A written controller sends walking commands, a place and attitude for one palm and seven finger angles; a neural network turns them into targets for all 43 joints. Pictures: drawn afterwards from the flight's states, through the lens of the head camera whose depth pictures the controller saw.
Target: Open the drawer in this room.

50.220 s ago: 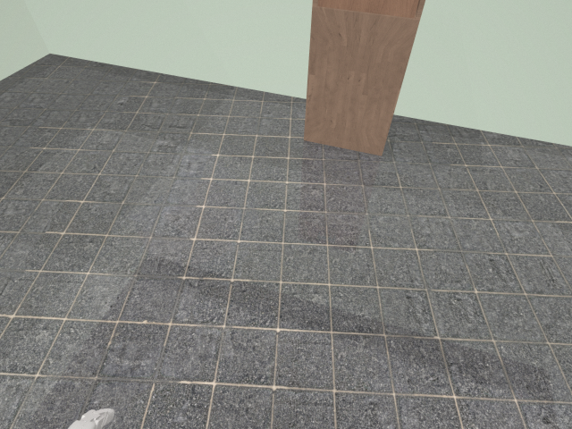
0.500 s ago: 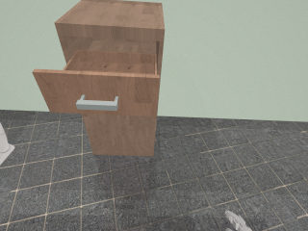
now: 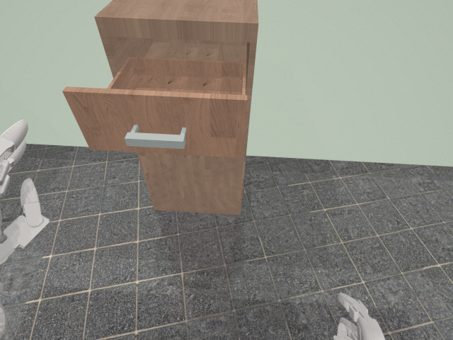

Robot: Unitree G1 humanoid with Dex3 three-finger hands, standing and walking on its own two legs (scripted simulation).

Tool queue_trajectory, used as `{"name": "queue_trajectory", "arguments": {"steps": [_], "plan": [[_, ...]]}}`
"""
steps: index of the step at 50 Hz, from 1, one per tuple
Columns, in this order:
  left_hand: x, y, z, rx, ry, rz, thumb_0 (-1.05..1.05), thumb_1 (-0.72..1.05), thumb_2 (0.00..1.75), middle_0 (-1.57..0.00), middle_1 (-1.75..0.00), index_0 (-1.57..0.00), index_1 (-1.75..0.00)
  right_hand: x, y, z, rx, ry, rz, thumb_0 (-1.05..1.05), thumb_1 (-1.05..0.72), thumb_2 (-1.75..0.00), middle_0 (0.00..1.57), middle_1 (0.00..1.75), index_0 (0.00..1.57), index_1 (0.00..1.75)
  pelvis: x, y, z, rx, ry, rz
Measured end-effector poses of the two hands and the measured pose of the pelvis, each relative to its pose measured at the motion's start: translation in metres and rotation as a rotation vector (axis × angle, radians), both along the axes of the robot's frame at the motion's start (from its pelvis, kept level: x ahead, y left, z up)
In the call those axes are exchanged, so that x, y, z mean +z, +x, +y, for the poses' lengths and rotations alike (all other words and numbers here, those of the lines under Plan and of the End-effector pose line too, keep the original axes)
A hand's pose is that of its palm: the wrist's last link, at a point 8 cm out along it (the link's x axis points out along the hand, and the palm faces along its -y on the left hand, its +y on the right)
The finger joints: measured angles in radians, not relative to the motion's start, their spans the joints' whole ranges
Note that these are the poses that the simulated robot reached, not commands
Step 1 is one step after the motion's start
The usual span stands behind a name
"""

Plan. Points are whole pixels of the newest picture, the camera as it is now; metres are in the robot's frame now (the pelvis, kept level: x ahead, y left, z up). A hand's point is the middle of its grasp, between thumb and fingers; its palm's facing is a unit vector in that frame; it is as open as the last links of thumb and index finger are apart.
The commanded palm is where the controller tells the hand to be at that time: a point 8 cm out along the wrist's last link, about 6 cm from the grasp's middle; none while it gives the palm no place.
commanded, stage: let the arm hang, fingers relaxed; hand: left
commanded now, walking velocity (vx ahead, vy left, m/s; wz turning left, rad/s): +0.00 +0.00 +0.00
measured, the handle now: (157, 135) +0.55 +0.20 +0.05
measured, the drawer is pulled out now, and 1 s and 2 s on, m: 0.30 0.30 0.30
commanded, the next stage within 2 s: look to check the result in 1.06 s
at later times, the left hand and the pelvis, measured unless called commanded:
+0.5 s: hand out of the picture -0.08 +0.18 -0.16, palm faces +0.04 -0.98 -0.21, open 7.2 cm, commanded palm none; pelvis +0.00 +0.00 +0.01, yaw +0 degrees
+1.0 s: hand out of the picture +0.00 +0.15 -0.17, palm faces +0.04 -0.99 -0.16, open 7.3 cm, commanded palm none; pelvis +0.00 -0.01 +0.01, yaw -1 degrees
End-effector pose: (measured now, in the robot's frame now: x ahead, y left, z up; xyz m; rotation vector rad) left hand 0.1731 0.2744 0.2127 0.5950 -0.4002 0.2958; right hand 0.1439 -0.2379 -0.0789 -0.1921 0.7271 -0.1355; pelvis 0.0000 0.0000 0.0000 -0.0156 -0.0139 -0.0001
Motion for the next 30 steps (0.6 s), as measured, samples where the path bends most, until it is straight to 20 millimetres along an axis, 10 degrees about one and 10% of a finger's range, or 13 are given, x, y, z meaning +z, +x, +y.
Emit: {"name": "queue_trajectory", "arguments": {"steps": [5,8,11,22,30], "plan": [[-0.181,0.015,0.009,0.148,-0.327,0.696,0.00,0.90,0.90,-0.20,-0.29,-0.19,-0.30,-0.037,-0.007,0.006,0.010,0.048,0.144,0.01,-0.90,-0.90,0.20,0.30,0.20,0.30,-0.007,-0.001,0.005,0.012,0.000,-0.004],[-0.284,-0.028,-0.018,0.194,-0.481,1.122,0.01,0.91,0.90,-0.19,-0.29,-0.19,-0.30,-0.046,-0.030,0.010,-0.014,0.051,0.237,0.01,-0.90,-0.90,0.20,0.30,0.20,0.30,-0.009,-0.001,0.005,0.012,0.005,-0.024],[-0.344,-0.092,-0.057,0.201,-0.602,1.450,0.01,0.92,0.90,-0.20,-0.29,-0.19,-0.30,-0.049,-0.064,0.012,-0.043,0.035,0.358,0.01,-0.90,-0.90,0.20,0.30,0.20,0.30,-0.006,-0.002,0.003,0.008,0.001,-0.033],[-0.348,-0.240,-0.041,0.469,-0.652,1.822,-0.01,0.97,0.90,-0.20,-0.29,-0.20,-0.30,-0.049,-0.169,0.002,-0.134,-0.001,0.731,0.00,-0.92,-0.90,0.20,0.30,0.20,0.30,0.008,-0.002,0.001,0.008,-0.008,-0.023],[-0.340,-0.257,-0.049,0.497,-0.639,1.877,0.01,0.92,0.90,-0.20,-0.29,-0.19,-0.30,-0.061,-0.187,0.026,-0.141,0.083,0.766,0.00,-0.91,-0.90,0.20,0.30,0.20,0.30,0.009,-0.002,0.002,-0.004,0.000,-0.035]]}}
